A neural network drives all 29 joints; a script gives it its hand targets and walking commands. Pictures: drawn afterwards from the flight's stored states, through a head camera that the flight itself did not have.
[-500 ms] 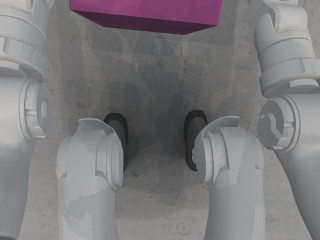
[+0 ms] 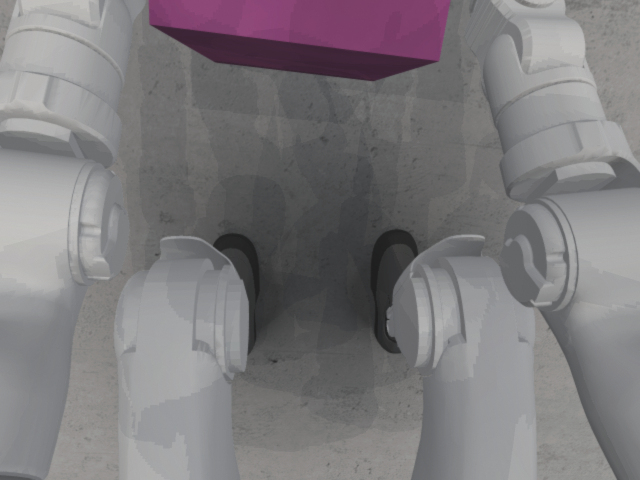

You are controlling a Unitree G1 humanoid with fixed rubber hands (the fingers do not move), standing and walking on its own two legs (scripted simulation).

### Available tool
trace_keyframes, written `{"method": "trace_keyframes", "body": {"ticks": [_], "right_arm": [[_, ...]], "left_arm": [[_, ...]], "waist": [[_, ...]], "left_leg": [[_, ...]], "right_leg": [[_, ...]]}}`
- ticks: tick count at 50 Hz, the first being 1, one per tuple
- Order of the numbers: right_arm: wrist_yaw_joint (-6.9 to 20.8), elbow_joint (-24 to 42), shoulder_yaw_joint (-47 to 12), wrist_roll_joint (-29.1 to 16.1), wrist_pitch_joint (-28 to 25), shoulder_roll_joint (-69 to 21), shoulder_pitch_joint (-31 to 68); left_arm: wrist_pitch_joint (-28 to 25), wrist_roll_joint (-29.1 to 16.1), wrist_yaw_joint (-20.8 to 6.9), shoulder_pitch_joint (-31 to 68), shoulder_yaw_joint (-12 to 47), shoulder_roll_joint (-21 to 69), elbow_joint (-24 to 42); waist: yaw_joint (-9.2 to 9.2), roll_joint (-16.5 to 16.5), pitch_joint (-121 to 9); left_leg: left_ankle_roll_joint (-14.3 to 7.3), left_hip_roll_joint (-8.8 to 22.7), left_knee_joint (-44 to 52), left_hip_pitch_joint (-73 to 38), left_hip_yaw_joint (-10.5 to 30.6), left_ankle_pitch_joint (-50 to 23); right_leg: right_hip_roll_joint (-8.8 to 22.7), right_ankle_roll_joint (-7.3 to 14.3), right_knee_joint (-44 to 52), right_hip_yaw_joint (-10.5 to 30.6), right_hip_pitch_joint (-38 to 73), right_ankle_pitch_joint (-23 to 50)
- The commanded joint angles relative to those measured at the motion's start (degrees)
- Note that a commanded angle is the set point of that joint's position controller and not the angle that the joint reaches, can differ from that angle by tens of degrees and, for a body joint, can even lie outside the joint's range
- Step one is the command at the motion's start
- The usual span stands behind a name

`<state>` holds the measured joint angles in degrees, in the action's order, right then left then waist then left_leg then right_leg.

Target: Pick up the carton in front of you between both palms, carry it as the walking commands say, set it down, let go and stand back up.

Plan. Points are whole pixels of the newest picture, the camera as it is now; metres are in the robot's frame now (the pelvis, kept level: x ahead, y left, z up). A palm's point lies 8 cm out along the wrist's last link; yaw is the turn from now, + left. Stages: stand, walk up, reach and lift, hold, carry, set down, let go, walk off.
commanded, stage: reach and lift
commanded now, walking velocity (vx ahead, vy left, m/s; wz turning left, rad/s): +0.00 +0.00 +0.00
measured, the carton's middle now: out of the picture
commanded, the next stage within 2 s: none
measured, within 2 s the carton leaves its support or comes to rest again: leaves its support in 0.38 s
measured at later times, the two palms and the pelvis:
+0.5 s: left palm out of the picture +0.55 +0.17 -0.13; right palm out of the picture +0.54 -0.12 -0.13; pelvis +0.01 +0.00 +0.00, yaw +1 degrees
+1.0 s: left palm out of the picture +0.49 +0.18 +0.05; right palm out of the picture +0.50 -0.12 +0.05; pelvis -0.01 -0.01 +0.12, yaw +3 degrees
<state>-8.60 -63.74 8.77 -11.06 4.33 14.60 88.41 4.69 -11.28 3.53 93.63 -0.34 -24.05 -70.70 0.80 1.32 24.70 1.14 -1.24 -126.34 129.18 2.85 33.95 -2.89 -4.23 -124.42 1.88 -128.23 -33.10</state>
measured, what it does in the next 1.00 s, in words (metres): rises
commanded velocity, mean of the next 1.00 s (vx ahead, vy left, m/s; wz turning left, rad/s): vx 0.00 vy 0.00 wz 0.00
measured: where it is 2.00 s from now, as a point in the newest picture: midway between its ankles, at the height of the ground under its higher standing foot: (317, 313)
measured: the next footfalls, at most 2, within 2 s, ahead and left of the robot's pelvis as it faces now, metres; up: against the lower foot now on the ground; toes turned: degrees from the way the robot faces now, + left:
none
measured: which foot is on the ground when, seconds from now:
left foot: down 0.00-1.00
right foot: down 0.00-1.00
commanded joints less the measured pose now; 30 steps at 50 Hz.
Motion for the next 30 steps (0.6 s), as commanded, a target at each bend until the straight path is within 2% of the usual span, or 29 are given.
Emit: {"method": "trace_keyframes", "body": {"ticks": [1, 2, 3, 4, 5, 6, 7, 8, 9, 10, 11, 12, 13, 14, 15, 16, 17, 18, 19, 20, 21, 22, 23, 24, 25, 26, 27, 28, 30], "right_arm": [[0.8, 4.0, 1.7, 2.2, -0.8, -2.9, 17.0], [1.4, 5.4, 1.2, 4.2, -0.5, -7.2, 17.3], [3.5, 5.2, -0.6, 4.9, -0.3, -17.3, 20.0], [6.7, 9.2, -2.3, 4.8, 0.3, -29.4, 26.6], [9.6, 8.8, -0.6, 8.1, 1.9, -37.4, 26.4], [12.0, 9.6, -2.1, 8.7, 3.7, -41.1, 27.6], [13.7, 8.0, -1.3, 10.2, 4.9, -45.5, 26.0], [15.0, 8.3, -0.6, 11.5, 5.4, -46.8, 26.1], [15.8, 9.7, -1.9, 11.6, 5.9, -48.0, 26.0], [16.3, 10.5, -2.3, 10.9, 6.5, -51.1, 25.9], [17.0, 10.2, -3.8, 9.1, 6.8, -52.8, 24.3], [17.5, 14.2, -5.9, 6.6, 6.3, -55.1, 24.9], [17.6, 13.0, -6.5, 5.9, 6.9, -56.5, 24.4], [17.5, 12.7, -5.8, 5.6, 7.3, -59.1, 23.6], [17.2, 15.0, -6.8, 4.9, 6.9, -56.9, 27.2], [17.0, 17.1, -8.8, 3.1, 6.8, -60.2, 26.2], [16.8, 18.5, -10.2, 2.2, 6.7, -60.2, 26.7], [16.0, 24.7, -14.4, -0.1, 6.6, -61.4, 28.3], [15.3, 23.1, -15.6, -0.4, 7.2, -61.5, 28.3], [14.9, 27.5, -16.0, -2.0, 6.9, -64.0, 29.7], [14.8, 27.8, -16.1, -0.9, 7.9, -65.6, 28.2], [14.8, 31.1, -18.1, -2.3, 8.2, -67.6, 29.4], [14.5, 31.4, -16.9, -0.9, 9.2, -66.5, 27.7], [14.3, 31.1, -18.2, -0.6, 10.0, -65.1, 27.4], [14.2, 34.3, -18.0, 1.1, 10.7, -67.5, 25.8], [14.4, 34.1, -18.0, 2.1, 11.0, -67.7, 26.6], [14.6, 31.6, -16.4, 3.4, 11.9, -66.0, 24.9], [14.9, 33.1, -15.2, 3.3, 11.9, -65.9, 25.4], [15.3, 29.4, -13.1, 5.1, 12.5, -68.6, 24.0]], "left_arm": [[-0.2, 1.9, -1.9, 22.1, 0.8, 3.3, 6.4], [-0.3, 2.9, -3.0, 20.7, -0.1, 8.6, 4.8], [0.3, 3.1, -5.1, 22.6, 1.5, 20.2, 6.1], [1.1, 3.9, -7.8, 27.5, 3.9, 31.6, 8.3], [2.5, 5.1, -10.6, 26.1, 3.7, 41.7, 7.0], [4.1, 7.5, -12.9, 24.6, 1.7, 44.6, 5.0], [4.7, 8.1, -14.6, 21.3, 0.3, 49.1, 4.5], [5.1, 9.1, -15.7, 20.1, -1.0, 50.8, 6.6], [4.9, 7.9, -16.4, 21.7, 0.3, 53.8, 10.2], [5.3, 7.6, -16.8, 22.6, 0.8, 53.2, 10.0], [5.7, 7.7, -17.3, 19.3, -0.3, 55.1, 10.4], [5.3, 6.5, -16.9, 23.3, 2.4, 55.9, 14.3], [5.3, 5.2, -16.7, 23.0, 5.2, 57.4, 16.0], [5.6, 4.6, -16.4, 21.6, 6.1, 58.3, 15.8], [5.9, 4.3, -16.4, 20.0, 5.2, 61.3, 15.7], [5.3, 3.2, -16.0, 24.3, 7.4, 62.0, 21.9], [5.9, 2.3, -15.7, 24.3, 9.2, 61.4, 23.3], [5.9, -0.3, -15.1, 25.5, 12.8, 65.3, 28.7], [6.3, -0.8, -14.5, 25.8, 13.6, 66.8, 31.0], [6.8, -0.7, -13.7, 26.5, 13.5, 68.7, 30.7], [7.0, -1.3, -13.1, 26.3, 15.1, 71.4, 34.6], [7.7, -0.5, -12.8, 24.0, 15.6, 70.6, 37.2], [8.8, -0.6, -12.0, 23.7, 16.5, 74.0, 36.6], [9.7, 2.1, -12.0, 17.4, 13.6, 71.4, 34.2], [9.4, 0.1, -11.5, 25.2, 16.7, 73.4, 41.1], [10.4, 0.5, -11.5, 21.0, 15.4, 75.1, 36.8], [12.2, 3.5, -11.9, 16.1, 12.5, 75.3, 30.9], [12.6, 4.4, -12.2, 15.3, 11.4, 75.8, 30.7], [12.6, 6.5, -12.6, 14.8, 9.3, 77.2, 31.2]], "waist": [[2.34, -5.8, -71.4], [1.12, -5.6, -69.8], [1.63, -4.2, -68.3], [0.21, -4.7, -67.7], [3.38, -4.0, -65.4], [-0.16, -5.0, -59.5], [-1.05, -4.0, -57.6], [0.03, -3.2, -57.6], [0.54, -2.5, -57.7], [-0.65, -1.2, -58.7], [-2.69, -0.6, -58.1], [-2.29, -1.0, -61.2], [-2.24, -0.1, -65.8], [-1.7, -1.3, -67.5], [-1.89, -4.0, -69.9], [-2.98, -1.9, -77.9], [-0.23, -1.2, -81.5], [-2.6, -4.2, -93.6], [-1.44, -4.1, -99.0], [-2.66, -3.9, -99.8], [0.07, -4.7, -106.5], [-4.31, -4.9, -110.2], [1.51, -8.6, -111.5], [-3.85, -6.5, -109.9], [0.52, -4.7, -111.0], [1.08, -3.9, -111.0], [0.06, -6.4, -102.5], [-1.04, -7.7, -98.5], [-1.67, -4.7, -97.7]], "left_leg": [[1.0, -1.4, 10.3, -35.5, -2.7, -17.3], [0.7, -2.2, 10.6, -35.7, -3.9, -16.6], [0.5, -3.0, 9.3, -36.6, -3.6, -18.5], [0.3, -3.6, 9.4, -34.1, -3.5, -20.7], [0.4, -4.2, 10.1, -33.1, -3.3, -19.4], [-0.1, -4.3, 9.5, -31.7, -3.8, -18.0], [-0.6, -4.9, 9.2, -29.0, -4.5, -14.2], [-0.8, -5.2, 9.1, -25.0, -4.8, -14.3], [-1.1, -5.0, 8.4, -24.8, -4.4, -16.7], [-1.7, -5.0, 8.1, -26.6, -4.2, -17.7], [-1.7, -5.1, 8.3, -26.0, -5.1, -17.4], [-2.0, -5.0, 8.1, -25.4, -5.1, -20.7], [-1.7, -4.3, 7.1, -29.7, -5.0, -23.4], [-1.5, -4.8, 8.1, -31.4, -4.9, -23.9], [-1.2, -5.4, 7.7, -31.4, -5.5, -26.1], [-1.4, -5.3, 7.9, -35.3, -5.9, -27.9], [-1.3, -5.2, 8.2, -35.3, -5.1, -29.6], [-0.5, -5.6, 6.4, -44.7, -5.4, -36.5], [0.4, -6.1, 7.9, -46.7, -6.3, -36.8], [-0.4, -5.9, 8.7, -48.5, -6.2, -38.4], [0.0, -6.1, 9.7, -53.5, -5.5, -40.1], [-0.1, -6.8, 9.1, -56.6, -6.2, -42.7], [0.5, -6.5, 10.4, -59.4, -5.8, -40.2], [0.7, -7.0, 11.1, -57.6, -6.6, -39.7], [0.3, -7.0, 12.3, -55.9, -5.9, -39.1], [0.4, -7.7, 13.5, -56.1, -5.9, -36.6], [0.5, -7.5, 15.4, -53.3, -6.4, -32.9], [0.9, -7.2, 16.9, -49.8, -6.5, -31.8], [0.6, -7.8, 20.3, -48.5, -6.5, -25.3]], "right_leg": [[-2.0, 1.6, 7.7, -5.7, 36.5, 19.0], [-2.3, 1.1, 7.9, -6.9, 33.5, 17.4], [-3.2, 1.5, 8.1, -6.2, 31.9, 17.5], [-4.1, 2.3, 7.3, -5.8, 32.6, 19.5], [-4.5, 2.0, 6.5, -7.6, 31.6, 19.5], [-4.2, 2.2, 7.2, -5.8, 27.7, 16.6], [-4.3, 1.8, 6.6, -6.6, 26.9, 13.6], [-4.9, 2.3, 6.5, -6.7, 26.4, 13.6], [-4.8, 2.4, 6.8, -6.6, 27.1, 15.9], [-5.2, 2.3, 6.0, -6.6, 25.5, 16.7], [-5.0, 2.3, 5.9, -7.2, 27.4, 16.1], [-5.1, 2.6, 5.2, -6.5, 27.0, 19.7], [-5.1, 2.2, 5.0, -6.6, 28.5, 21.5], [-5.3, 2.1, 4.3, -8.1, 29.0, 22.5], [-5.4, 2.5, 4.1, -7.9, 28.1, 23.9], [-6.2, 2.4, 4.5, -7.7, 30.6, 25.4], [-6.0, 2.7, 3.9, -8.4, 34.0, 28.6], [-5.6, 2.3, 2.9, -8.0, 36.4, 33.1], [-6.0, 2.3, 3.7, -9.2, 39.5, 34.3], [-6.5, 1.9, 4.9, -8.4, 37.0, 34.5], [-6.3, 1.7, 5.3, -8.9, 39.9, 36.3], [-6.9, 1.6, 5.5, -8.8, 37.5, 34.6], [-6.7, 1.8, 7.7, -9.0, 36.1, 32.5], [-6.9, 1.1, 9.0, -8.8, 34.4, 30.4], [-7.0, 1.7, 9.5, -8.4, 38.2, 32.8], [-7.2, 1.2, 11.0, -9.0, 37.1, 29.0], [-6.9, 1.7, 13.1, -8.9, 33.3, 25.0], [-6.9, 1.9, 14.5, -8.0, 30.8, 24.5], [-7.6, 1.8, 17.3, -8.6, 33.4, 20.6]]}}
